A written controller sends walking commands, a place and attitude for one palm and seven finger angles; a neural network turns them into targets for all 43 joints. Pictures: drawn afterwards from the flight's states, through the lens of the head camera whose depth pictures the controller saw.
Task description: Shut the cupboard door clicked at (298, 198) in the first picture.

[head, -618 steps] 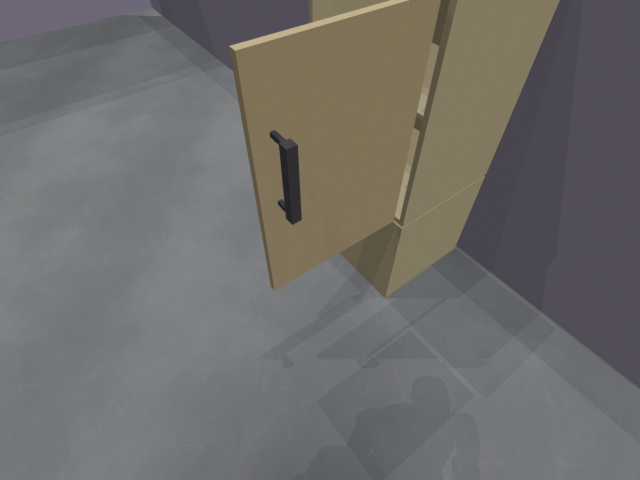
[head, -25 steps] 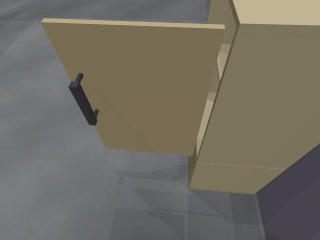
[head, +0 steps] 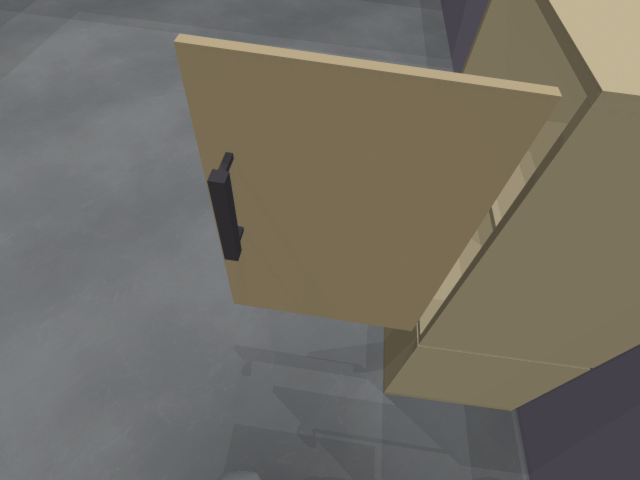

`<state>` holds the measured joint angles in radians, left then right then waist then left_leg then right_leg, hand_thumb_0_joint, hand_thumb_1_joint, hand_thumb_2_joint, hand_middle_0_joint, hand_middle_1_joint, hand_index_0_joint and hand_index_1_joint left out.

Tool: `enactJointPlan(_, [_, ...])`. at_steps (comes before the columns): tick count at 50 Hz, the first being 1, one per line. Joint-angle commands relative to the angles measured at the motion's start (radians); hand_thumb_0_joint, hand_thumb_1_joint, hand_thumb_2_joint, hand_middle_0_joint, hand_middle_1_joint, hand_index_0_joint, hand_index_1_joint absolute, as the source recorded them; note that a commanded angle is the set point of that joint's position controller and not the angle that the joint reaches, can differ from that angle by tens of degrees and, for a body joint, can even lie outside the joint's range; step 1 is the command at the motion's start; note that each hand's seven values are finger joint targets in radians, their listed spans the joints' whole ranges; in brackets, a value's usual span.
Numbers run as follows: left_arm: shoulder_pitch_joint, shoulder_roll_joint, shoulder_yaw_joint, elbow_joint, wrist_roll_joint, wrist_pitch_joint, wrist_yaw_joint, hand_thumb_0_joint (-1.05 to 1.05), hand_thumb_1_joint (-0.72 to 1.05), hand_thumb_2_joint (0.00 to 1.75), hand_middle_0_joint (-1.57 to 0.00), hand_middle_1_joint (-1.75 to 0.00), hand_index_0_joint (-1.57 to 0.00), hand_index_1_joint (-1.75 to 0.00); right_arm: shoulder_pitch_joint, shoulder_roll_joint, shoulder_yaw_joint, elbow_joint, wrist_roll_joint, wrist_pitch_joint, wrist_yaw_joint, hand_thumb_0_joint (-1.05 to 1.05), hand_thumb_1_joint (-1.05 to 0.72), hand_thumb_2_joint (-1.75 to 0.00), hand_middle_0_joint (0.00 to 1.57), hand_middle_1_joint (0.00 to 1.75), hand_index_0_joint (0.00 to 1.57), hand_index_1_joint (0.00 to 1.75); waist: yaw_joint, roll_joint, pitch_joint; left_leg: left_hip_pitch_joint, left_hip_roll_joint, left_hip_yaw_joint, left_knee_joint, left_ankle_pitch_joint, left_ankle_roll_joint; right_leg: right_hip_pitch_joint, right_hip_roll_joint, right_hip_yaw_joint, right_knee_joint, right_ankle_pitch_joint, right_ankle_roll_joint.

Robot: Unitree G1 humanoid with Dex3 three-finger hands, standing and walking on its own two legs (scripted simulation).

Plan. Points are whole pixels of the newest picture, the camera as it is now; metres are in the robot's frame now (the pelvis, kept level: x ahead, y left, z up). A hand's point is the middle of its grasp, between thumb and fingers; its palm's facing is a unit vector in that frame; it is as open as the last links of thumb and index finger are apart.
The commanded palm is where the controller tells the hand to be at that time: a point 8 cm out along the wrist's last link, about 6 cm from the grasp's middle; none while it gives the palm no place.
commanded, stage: come to a stop and stand still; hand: left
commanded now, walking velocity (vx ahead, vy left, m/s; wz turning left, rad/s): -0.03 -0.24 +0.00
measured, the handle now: (230, 210) +0.46 +0.18 +0.03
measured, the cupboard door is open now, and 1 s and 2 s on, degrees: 89 89 89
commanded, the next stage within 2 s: look again from close up in 1.10 s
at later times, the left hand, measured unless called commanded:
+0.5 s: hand out of the picture +0.06 +0.19 -0.16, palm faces -0.03 -0.98 -0.21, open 7.3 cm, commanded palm none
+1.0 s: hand out of the picture +0.05 +0.21 -0.17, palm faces -0.02 -0.98 -0.19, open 7.4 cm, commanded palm none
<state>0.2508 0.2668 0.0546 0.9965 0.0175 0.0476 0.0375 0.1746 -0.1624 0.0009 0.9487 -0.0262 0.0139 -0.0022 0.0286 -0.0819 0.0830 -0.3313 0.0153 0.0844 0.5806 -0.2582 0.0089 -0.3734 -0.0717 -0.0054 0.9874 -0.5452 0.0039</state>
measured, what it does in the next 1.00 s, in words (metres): steps on the spot: right foot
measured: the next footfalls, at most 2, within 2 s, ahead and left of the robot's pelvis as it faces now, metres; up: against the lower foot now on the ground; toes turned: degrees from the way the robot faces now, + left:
right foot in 0.20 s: +0.01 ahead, -0.09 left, +0.00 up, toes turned -4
right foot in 1.98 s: +0.09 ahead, -0.05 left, +0.00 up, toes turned +1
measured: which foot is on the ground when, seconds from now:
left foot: down 0.00-1.00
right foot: up 0.00-0.18, down 0.20-1.00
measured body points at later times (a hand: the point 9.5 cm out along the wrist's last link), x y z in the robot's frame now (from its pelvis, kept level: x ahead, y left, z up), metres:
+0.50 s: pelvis +0.02 +0.01 +0.01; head +0.02 +0.01 +0.46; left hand +0.07 +0.24 -0.15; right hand +0.01 -0.22 -0.15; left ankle +0.02 +0.11 -0.73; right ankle -0.03 -0.09 -0.73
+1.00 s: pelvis +0.03 +0.03 +0.01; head +0.05 +0.04 +0.46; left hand +0.05 +0.26 -0.15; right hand +0.06 -0.20 -0.14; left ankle +0.02 +0.11 -0.73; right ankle -0.03 -0.09 -0.73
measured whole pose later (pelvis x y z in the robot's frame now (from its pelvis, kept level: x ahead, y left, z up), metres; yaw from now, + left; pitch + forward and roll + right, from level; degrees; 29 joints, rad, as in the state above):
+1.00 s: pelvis +0.03 +0.03 +0.01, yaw -2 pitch +0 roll +0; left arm 0.29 0.18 -0.02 1.07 0.01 -0.01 0.04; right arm 0.23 -0.17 0.02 1.09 -0.01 -0.02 -0.02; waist 0.00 -0.02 0.02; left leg -0.18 -0.03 0.09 0.47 -0.29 0.06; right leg -0.12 -0.02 -0.03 0.46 -0.33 0.01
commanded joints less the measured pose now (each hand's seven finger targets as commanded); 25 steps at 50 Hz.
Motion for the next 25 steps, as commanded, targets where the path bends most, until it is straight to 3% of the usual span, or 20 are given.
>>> enactJointPlan(1, [0.076,-0.007,-0.016,-0.032,-0.006,-0.02,-0.019,0.0,0.9,0.9,-0.2,-0.3,-0.2,-0.3,0.039,-0.17,-0.033,-0.022,-0.007,-0.02,-0.03,0.0,-0.9,-0.9,0.2,0.3,0.2,0.3,-0.022,0.268,-0.107,0.125,0.256,-0.231,-0.263,0.387,0.158,0.014,0.018,-0.017,-0.106,0.048,0.004])
enactJointPlan(2, [0.058,-0.004,-0.017,-0.039,-0.006,-0.021,-0.022,0.0,0.9,0.9,-0.2,-0.3,-0.2,-0.3,0.046,-0.172,-0.038,-0.016,-0.008,-0.018,-0.036,0.0,-0.9,-0.9,0.2,0.3,0.2,0.3,-0.03,0.243,-0.1,0.141,0.275,-0.243,-0.25,0.426,0.165,0.017,0.024,-0.023,-0.17,0.031,0.002])
enactJointPlan(5, [0.057,-0.012,-0.014,-0.044,-0.005,-0.018,-0.026,0.0,0.9,0.9,-0.2,-0.3,-0.2,-0.3,0.076,-0.2,-0.053,0.005,-0.007,-0.007,-0.037,0.0,-0.9,-0.9,0.2,0.3,0.2,0.3,-0.038,0.213,-0.132,0.156,0.285,-0.255,-0.245,0.339,0.161,0.074,0.045,-0.031,-0.297,0.083,-0.009])
enactJointPlan(7, [0.094,-0.01,-0.013,-0.036,0.0,-0.026,-0.025,0.0,0.9,0.9,-0.2,-0.3,-0.2,-0.3,0.064,-0.189,-0.052,0.01,-0.002,-0.004,-0.038,0.0,-0.9,-0.9,0.2,0.3,0.2,0.3,-0.012,0.171,-0.113,0.089,0.254,-0.221,-0.196,0.299,0.126,0.177,0.053,-0.035,-0.481,0.23,-0.015])
enactJointPlan(8, [0.11,0.004,-0.01,-0.032,0.003,-0.031,-0.022,0.0,0.9,0.9,-0.2,-0.3,-0.2,-0.3,0.069,-0.171,-0.049,0.011,0.004,-0.004,-0.034,0.0,-0.9,-0.9,0.2,0.3,0.2,0.3,-0.009,0.111,-0.127,0.051,0.208,-0.183,-0.161,0.223,0.088,0.241,0.04,-0.001,-0.572,0.303,-0.018])
enactJointPlan(9, [0.111,0.035,-0.006,-0.033,0.008,-0.039,-0.018,0.0,0.9,0.9,-0.2,-0.3,-0.2,-0.3,0.066,-0.135,-0.041,0.007,0.011,-0.005,-0.03,0.0,-0.9,-0.9,0.2,0.3,0.2,0.3,-0.008,0.002,-0.11,-0.019,0.133,-0.108,-0.096,0.074,0.036,0.268,-0.047,0.114,-0.651,0.341,-0.042])
enactJointPlan(10, [0.096,0.072,-0.006,-0.033,0.007,-0.043,-0.016,0.0,0.9,0.9,-0.2,-0.3,-0.2,-0.3,0.053,-0.085,-0.026,-0.001,0.015,-0.002,-0.025,0.0,-0.9,-0.9,0.2,0.3,0.2,0.3,-0.018,-0.107,-0.088,-0.044,0.052,-0.023,-0.046,-0.09,-0.004,0.217,-0.159,0.202,-0.697,0.394,-0.095])
enactJointPlan(11, [0.067,0.079,-0.013,-0.039,0.004,-0.045,-0.016,0.0,0.9,0.9,-0.2,-0.3,-0.2,-0.3,0.048,-0.075,-0.023,0.001,0.011,-0.001,-0.021,0.0,-0.9,-0.9,0.2,0.3,0.2,0.3,-0.025,-0.078,-0.076,0.004,0.03,-0.025,-0.012,-0.14,-0.014,0.139,-0.195,0.215,-0.707,0.392,-0.145])
enactJointPlan(12, [0.035,0.05,-0.02,-0.038,0.002,-0.055,-0.013,0.0,0.9,0.9,-0.2,-0.3,-0.2,-0.3,0.054,-0.058,-0.019,0.019,0.008,0.004,-0.02,0.0,-0.9,-0.9,0.2,0.3,0.2,0.3,-0.038,-0.088,-0.063,0.051,0.035,-0.035,0.006,-0.138,-0.016,0.085,-0.162,0.187,-0.723,0.354,-0.155])
enactJointPlan(13, [0.009,0.033,-0.022,-0.042,0.001,-0.058,-0.01,0.0,0.9,0.9,-0.2,-0.3,-0.2,-0.3,0.072,-0.062,-0.018,0.038,0.005,0.005,-0.019,0.0,-0.9,-0.9,0.2,0.3,0.2,0.3,-0.049,-0.091,-0.04,0.068,0.046,-0.039,-0.002,-0.088,-0.016,0.063,-0.13,0.164,-0.712,0.351,-0.147])
enactJointPlan(14, [0.002,0.024,-0.026,-0.033,-0.003,-0.061,-0.011,0.0,0.9,0.9,-0.2,-0.3,-0.2,-0.3,0.096,-0.059,-0.014,0.06,0.004,0.001,-0.019,0.0,-0.9,-0.9,0.2,0.3,0.2,0.3,-0.055,-0.052,-0.038,0.095,0.046,-0.043,-0.043,-0.011,-0.016,0.075,-0.107,0.132,-0.68,0.392,-0.132])
enactJointPlan(15, [0.094,0.035,-0.02,-0.023,0.015,-0.064,0.026,0.0,0.9,0.9,-0.2,-0.3,-0.2,-0.3,0.068,-0.15,-0.047,0.019,0.007,-0.006,-0.017,0.0,-0.9,-0.9,0.2,0.3,0.2,0.3,-0.034,0.025,-0.088,0.107,0.052,-0.014,0.096,-0.023,-0.031,0.104,-0.118,0.21,-0.667,0.62,-0.081])
enactJointPlan(16, [0.015,0.074,-0.029,-0.074,-0.001,-0.074,0.02,0.0,0.9,0.9,-0.2,-0.3,-0.2,-0.3,0.094,-0.091,-0.032,-0.001,0.007,-0.002,-0.006,0.0,-0.9,-0.9,0.2,0.3,0.2,0.3,-0.071,0.024,-0.11,0.037,0.042,-0.036,0.122,-0.108,-0.017,0.136,-0.116,0.168,-0.68,0.4,-0.106])
enactJointPlan(17, [0.012,0.057,-0.029,-0.077,0.0,-0.086,0.017,0.0,0.9,0.9,-0.2,-0.3,-0.2,-0.3,0.079,-0.076,-0.017,-0.001,-0.001,-0.009,-0.001,0.0,-0.9,-0.9,0.2,0.3,0.2,0.3,-0.054,0.124,-0.112,0.032,0.033,-0.03,0.074,-0.097,-0.018,0.167,-0.139,0.178,-0.672,0.479,-0.134])
enactJointPlan(19, [0.017,0.058,-0.025,-0.072,-0.001,-0.095,0.018,0.0,0.9,0.9,-0.2,-0.3,-0.2,-0.3,0.112,-0.068,-0.018,0.003,0.005,-0.017,-0.004,0.0,-0.9,-0.9,0.2,0.3,0.2,0.3,-0.072,0.09,-0.067,0.068,0.037,-0.041,0.004,-0.016,-0.011,0.138,-0.115,0.134,-0.632,0.535,-0.136])
enactJointPlan(20, [0.016,0.045,-0.028,-0.063,-0.003,-0.097,0.017,0.0,0.9,0.9,-0.2,-0.3,-0.2,-0.3,0.142,-0.074,-0.016,0.011,0.008,-0.025,-0.007,0.0,-0.9,-0.9,0.2,0.3,0.2,0.3,-0.078,0.082,-0.067,0.095,0.055,-0.068,-0.05,0.067,0.0,0.134,-0.085,0.103,-0.6,0.551,-0.117])
enactJointPlan(21, [0.022,0.028,-0.032,-0.061,-0.007,-0.095,0.016,0.0,0.9,0.9,-0.2,-0.3,-0.2,-0.3,0.155,-0.088,-0.014,0.018,0.008,-0.03,-0.01,0.0,-0.9,-0.9,0.2,0.3,0.2,0.3,-0.07,0.091,-0.049,0.098,0.078,-0.098,-0.083,0.131,0.012,0.131,-0.05,0.079,-0.576,0.535,-0.096])
enactJointPlan(23, [0.054,0.014,-0.038,-0.045,-0.007,-0.085,0.012,0.0,0.9,0.9,-0.2,-0.3,-0.2,-0.3,0.149,-0.096,-0.008,0.029,0.007,-0.04,-0.014,0.0,-0.9,-0.9,0.2,0.3,0.2,0.3,-0.041,0.176,-0.031,0.067,0.098,-0.139,-0.12,0.225,0.031,0.168,-0.014,0.045,-0.544,0.488,-0.073])
enactJointPlan(25, [0.072,0.011,-0.04,-0.031,-0.009,-0.079,0.008,0.0,0.9,0.9,-0.2,-0.3,-0.2,-0.3,0.131,-0.102,-0.005,0.027,0.008,-0.039,-0.019,0.0,-0.9,-0.9,0.2,0.3,0.2,0.3,-0.031,0.127,-0.018,0.052,0.096,-0.138,-0.139,0.168,0.037,0.18,-0.008,0.048,-0.562,0.423,-0.065])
